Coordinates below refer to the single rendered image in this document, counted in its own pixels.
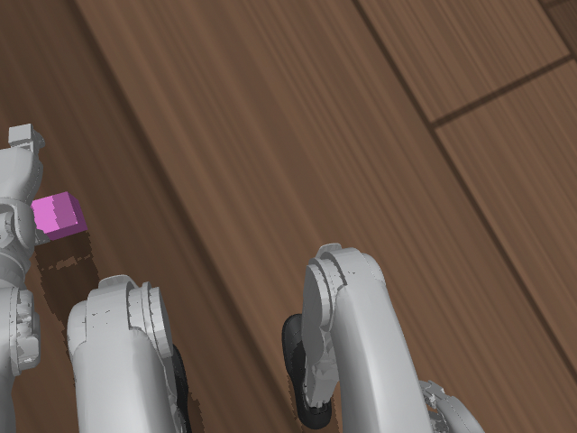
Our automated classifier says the left robot arm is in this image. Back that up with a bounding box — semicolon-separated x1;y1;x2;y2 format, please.
0;198;41;433

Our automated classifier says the left robot hand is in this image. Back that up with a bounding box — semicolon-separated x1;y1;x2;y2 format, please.
0;124;50;245

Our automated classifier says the right robot hand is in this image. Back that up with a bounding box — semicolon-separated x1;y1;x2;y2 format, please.
419;380;485;433

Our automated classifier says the left robot foot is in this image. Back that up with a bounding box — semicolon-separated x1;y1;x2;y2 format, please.
171;343;192;433

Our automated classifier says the cube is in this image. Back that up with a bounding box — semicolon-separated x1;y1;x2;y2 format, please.
31;191;88;241

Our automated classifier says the right robot foot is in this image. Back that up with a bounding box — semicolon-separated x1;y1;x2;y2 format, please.
281;314;332;429

